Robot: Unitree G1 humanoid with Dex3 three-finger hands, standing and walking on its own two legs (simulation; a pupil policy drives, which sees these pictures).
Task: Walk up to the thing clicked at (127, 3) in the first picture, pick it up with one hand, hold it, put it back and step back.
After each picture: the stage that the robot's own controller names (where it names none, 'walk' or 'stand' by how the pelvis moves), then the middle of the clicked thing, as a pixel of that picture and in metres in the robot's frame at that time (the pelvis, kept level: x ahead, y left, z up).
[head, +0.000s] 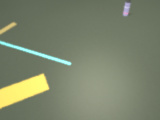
stand; (127, 7) +2.07 -0.64 -0.65
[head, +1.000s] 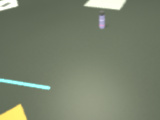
walk; (101, 19) +2.00 -0.12 -0.62
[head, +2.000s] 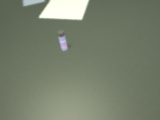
walk; (62, 40) +1.36 +0.30 -0.64
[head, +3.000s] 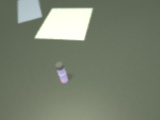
walk; (61, 72) +0.91 +0.31 -0.65
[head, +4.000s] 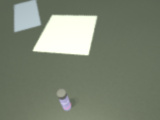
walk; (64, 100) +0.61 +0.25 -0.65
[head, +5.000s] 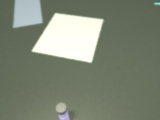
stand; (63, 114) +0.46 +0.19 -0.63
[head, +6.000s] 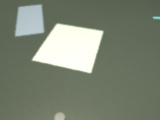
stand; out of the picture +0.45 +0.18 -0.65
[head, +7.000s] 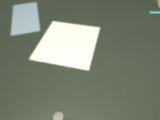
stand; out of the picture +0.44 +0.20 -0.66
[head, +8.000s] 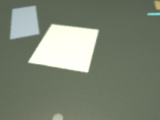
stand; out of the picture +0.44 +0.20 -0.66
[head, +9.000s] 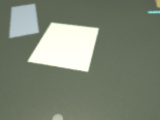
stand; out of the picture +0.43 +0.20 -0.66
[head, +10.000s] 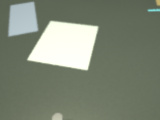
go down; out of the picture +0.43 +0.20 -0.66
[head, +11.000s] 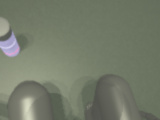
go down; (6, 40) +0.50 +0.26 -0.25
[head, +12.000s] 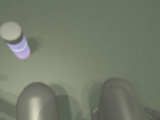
approach; (17, 43) +0.50 +0.26 -0.26
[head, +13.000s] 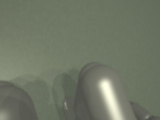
close in; out of the picture +0.47 +0.31 -0.16
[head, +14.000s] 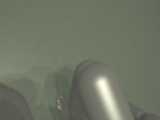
close; out of the picture +0.46 +0.32 -0.16
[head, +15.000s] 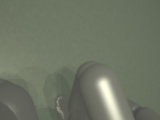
lift; out of the picture +0.42 +0.29 -0.17
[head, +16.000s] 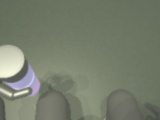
lift; (21, 77) +0.33 +0.21 -0.01
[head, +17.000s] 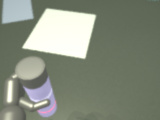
hold; (40, 91) +0.30 +0.16 +0.05
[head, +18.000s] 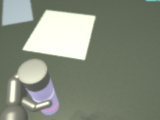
hold; (42, 91) +0.30 +0.15 +0.04
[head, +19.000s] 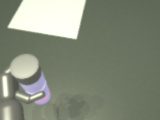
crouch; (34, 84) +0.34 +0.17 -0.01
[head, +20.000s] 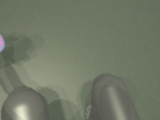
lower; out of the picture +0.49 +0.25 -0.04
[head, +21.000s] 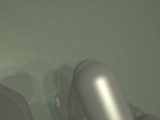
lower; out of the picture +0.45 +0.31 -0.17
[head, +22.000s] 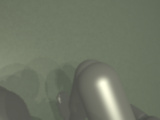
lower; out of the picture +0.45 +0.32 -0.16
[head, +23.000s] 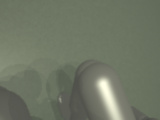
lower; out of the picture +0.45 +0.31 -0.16
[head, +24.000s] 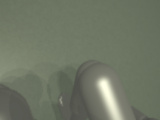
lower; out of the picture +0.44 +0.31 -0.16
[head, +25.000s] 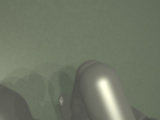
open; out of the picture +0.45 +0.30 -0.17
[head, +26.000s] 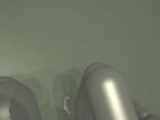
stand; out of the picture +0.44 +0.29 -0.17
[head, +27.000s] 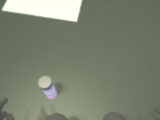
stand; (48, 88) +0.45 +0.21 -0.47
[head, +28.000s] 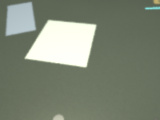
stand; out of the picture +0.42 +0.18 -0.60
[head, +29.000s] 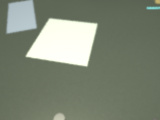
stand; out of the picture +0.42 +0.17 -0.60
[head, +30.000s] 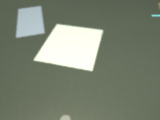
stand; out of the picture +0.44 +0.16 -0.65
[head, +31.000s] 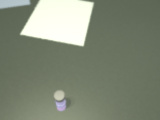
walk; (60, 101) +0.48 +0.13 -0.63
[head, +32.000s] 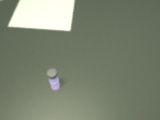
walk; (53, 79) +0.64 +0.21 -0.63
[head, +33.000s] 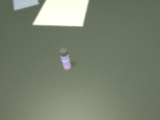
walk; (65, 59) +0.98 +0.26 -0.64
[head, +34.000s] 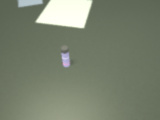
stand; (65, 56) +1.07 +0.20 -0.64
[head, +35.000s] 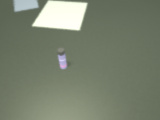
stand; (62, 58) +1.09 +0.22 -0.66
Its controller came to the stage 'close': yes
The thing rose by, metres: 0.68
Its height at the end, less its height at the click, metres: +0.00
